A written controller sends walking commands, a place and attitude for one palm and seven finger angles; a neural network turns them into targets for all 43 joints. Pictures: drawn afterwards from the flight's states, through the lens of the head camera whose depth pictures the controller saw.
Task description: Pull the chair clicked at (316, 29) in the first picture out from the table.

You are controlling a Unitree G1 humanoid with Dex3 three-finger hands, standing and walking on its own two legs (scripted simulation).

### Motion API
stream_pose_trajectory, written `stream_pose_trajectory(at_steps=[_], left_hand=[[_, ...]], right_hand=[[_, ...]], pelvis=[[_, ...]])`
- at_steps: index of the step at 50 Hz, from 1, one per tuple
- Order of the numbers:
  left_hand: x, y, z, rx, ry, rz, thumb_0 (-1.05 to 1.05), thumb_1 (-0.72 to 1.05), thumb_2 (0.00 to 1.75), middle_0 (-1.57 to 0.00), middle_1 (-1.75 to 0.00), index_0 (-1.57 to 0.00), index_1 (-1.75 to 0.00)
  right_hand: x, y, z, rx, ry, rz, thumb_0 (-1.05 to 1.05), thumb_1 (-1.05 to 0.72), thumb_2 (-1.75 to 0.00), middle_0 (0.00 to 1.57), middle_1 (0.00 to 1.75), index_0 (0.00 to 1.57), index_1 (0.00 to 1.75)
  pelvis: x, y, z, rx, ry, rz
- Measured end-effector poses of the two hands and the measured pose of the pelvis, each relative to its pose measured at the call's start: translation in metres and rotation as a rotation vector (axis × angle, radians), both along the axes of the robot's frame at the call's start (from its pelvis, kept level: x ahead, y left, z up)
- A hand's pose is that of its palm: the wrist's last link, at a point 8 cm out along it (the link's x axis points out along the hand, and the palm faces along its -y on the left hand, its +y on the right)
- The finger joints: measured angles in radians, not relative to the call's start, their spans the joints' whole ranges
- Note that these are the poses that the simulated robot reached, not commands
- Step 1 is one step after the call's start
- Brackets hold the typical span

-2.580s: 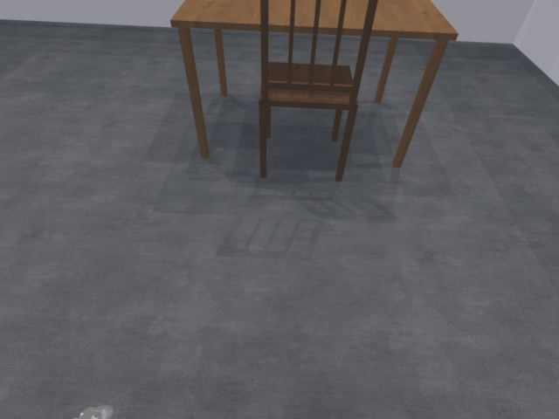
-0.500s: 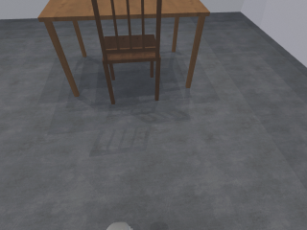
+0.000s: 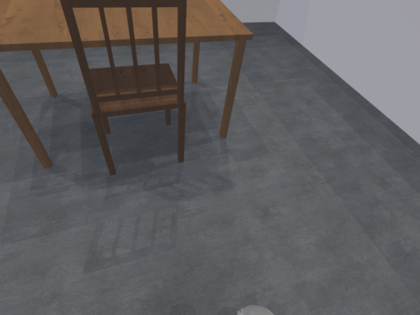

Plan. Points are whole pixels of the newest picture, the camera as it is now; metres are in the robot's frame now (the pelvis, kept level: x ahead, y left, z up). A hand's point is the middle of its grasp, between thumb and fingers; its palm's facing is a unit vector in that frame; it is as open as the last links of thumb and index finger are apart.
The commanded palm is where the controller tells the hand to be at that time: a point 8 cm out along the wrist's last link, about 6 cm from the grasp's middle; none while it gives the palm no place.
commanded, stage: walk to a spot facing it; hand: left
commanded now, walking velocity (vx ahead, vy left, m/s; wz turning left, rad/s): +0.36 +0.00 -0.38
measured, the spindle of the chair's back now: (134, 54) +1.03 +0.38 -0.05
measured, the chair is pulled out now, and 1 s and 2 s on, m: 0.00 0.00 0.00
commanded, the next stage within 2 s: turn to face it in 0.68 s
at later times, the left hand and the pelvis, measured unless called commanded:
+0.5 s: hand (170, 231) +0.36 +0.12 -0.19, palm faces -0.14 -0.98 -0.16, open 7.3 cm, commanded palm none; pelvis +0.24 -0.04 -0.02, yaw -11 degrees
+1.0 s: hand (171, 172) +0.55 +0.15 -0.18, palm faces -0.23 -0.96 -0.18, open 7.4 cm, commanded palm none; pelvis +0.45 -0.02 +0.00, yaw -16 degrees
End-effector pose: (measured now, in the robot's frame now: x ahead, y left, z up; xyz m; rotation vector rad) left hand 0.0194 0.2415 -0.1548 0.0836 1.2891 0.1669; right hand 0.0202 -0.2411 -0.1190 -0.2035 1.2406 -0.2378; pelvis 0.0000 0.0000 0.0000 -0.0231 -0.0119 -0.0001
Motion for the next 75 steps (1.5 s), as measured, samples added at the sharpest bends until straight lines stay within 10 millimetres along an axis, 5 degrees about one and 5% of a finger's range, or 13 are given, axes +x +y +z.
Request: stream_pose_trajectory(at_steps=[10,18,22,28,32,40,45,50,55,59,63,70,75], left_hand=[[0.156,-0.015,0.002,-0.029,-0.049,-0.152,0.0,0.91,0.9,-0.19,-0.3,-0.19,-0.3],[0.291,-0.07,-0.013,-0.047,-0.109,-0.294,0.01,0.91,0.9,-0.19,-0.3,-0.19,-0.3],[0.327,-0.081,-0.016,-0.033,-0.147,-0.271,0.0,0.9,0.9,-0.2,-0.3,-0.2,-0.3],[0.347,-0.061,0.002,0.047,-0.059,-0.264,-0.01,0.93,0.9,-0.2,-0.3,-0.2,-0.3],[0.359,-0.049,0.007,0.054,0.017,-0.272,-0.01,0.92,0.9,-0.2,-0.3,-0.2,-0.3],[0.404,-0.024,-0.017,0.014,0.124,-0.236,0.0,0.91,0.9,-0.2,-0.3,-0.2,-0.3],[0.467,-0.023,-0.011,0.025,0.113,-0.306,0.01,0.91,0.9,-0.2,-0.3,-0.2,-0.3],[0.539,-0.044,0.005,0.02,-0.02,-0.322,0.01,0.91,0.9,-0.19,-0.3,-0.2,-0.3],[0.59,-0.072,0.017,0.026,-0.131,-0.31,0.0,0.91,0.9,-0.19,-0.3,-0.2,-0.3],[0.609,-0.093,0.021,0.051,-0.193,-0.295,0.0,0.9,0.9,-0.2,-0.3,-0.2,-0.3],[0.602,-0.101,0.032,0.075,-0.205,-0.256,0.0,0.9,0.9,-0.2,-0.3,-0.2,-0.3],[0.562,-0.086,0.037,0.109,-0.156,-0.121,0.0,0.91,0.9,-0.2,-0.3,-0.2,-0.3],[0.522,-0.062,0.026,0.119,-0.088,-0.023,0.0,0.91,0.9,-0.2,-0.3,-0.2,-0.3]], right_hand=[[-0.034,0.038,-0.009,0.08,0.256,-0.186,0.0,-0.92,-0.9,0.2,0.3,0.2,0.3],[-0.015,0.06,-0.025,0.191,0.432,-0.329,0.01,-0.91,-0.9,0.2,0.3,0.2,0.3],[0.04,0.04,-0.037,0.2,0.407,-0.339,0.01,-0.9,-0.9,0.2,0.3,0.2,0.3],[0.196,-0.012,-0.032,0.12,0.096,-0.271,0.01,-0.91,-0.9,0.2,0.3,0.2,0.3],[0.283,-0.042,-0.019,0.054,-0.053,-0.234,0.02,-0.95,-0.9,0.2,0.3,0.2,0.3],[0.416,-0.04,-0.011,-0.016,-0.189,-0.151,0.01,-0.93,-0.9,0.2,0.3,0.2,0.3],[0.429,-0.02,-0.005,0.006,-0.178,-0.208,0.01,-0.91,-0.9,0.2,0.3,0.2,0.3],[0.407,-0.014,-0.009,0.029,-0.037,-0.271,-0.01,-0.95,-0.9,0.2,0.3,0.2,0.3],[0.384,-0.018,-0.023,0.089,0.116,-0.27,-0.01,-0.94,-0.9,0.2,0.3,0.2,0.3],[0.381,-0.031,-0.041,0.141,0.173,-0.272,0.0,-0.92,-0.9,0.2,0.3,0.2,0.3],[0.401,-0.049,-0.045,0.157,0.178,-0.233,0.01,-0.91,-0.9,0.2,0.3,0.2,0.3],[0.472,-0.076,-0.037,0.126,0.09,-0.089,0.01,-0.91,-0.9,0.2,0.3,0.2,0.3],[0.533,-0.077,-0.027,0.082,0.016,0.04,0.01,-0.91,-0.9,0.2,0.3,0.2,0.3]], pelvis=[[0.089,0.005,-0.003,0.006,0.01,-0.08],[0.177,-0.022,-0.025,-0.002,0.015,-0.149],[0.216,-0.038,-0.03,-0.002,-0.003,-0.176],[0.269,-0.043,-0.012,0.0,0.006,-0.215],[0.306,-0.037,-0.007,0.003,0.017,-0.24],[0.391,-0.016,-0.022,0.002,0.007,-0.3],[0.427,-0.014,-0.012,-0.001,-0.007,-0.33],[0.45,-0.018,-0.002,0.003,0.004,-0.288],[0.463,-0.033,-0.004,0.022,0.011,-0.227],[0.472,-0.053,-0.012,0.045,0.006,-0.191],[0.477,-0.065,-0.01,0.051,-0.002,-0.127],[0.482,-0.071,-0.003,0.061,-0.01,-0.029],[0.483,-0.065,-0.007,0.051,-0.01,0.039]])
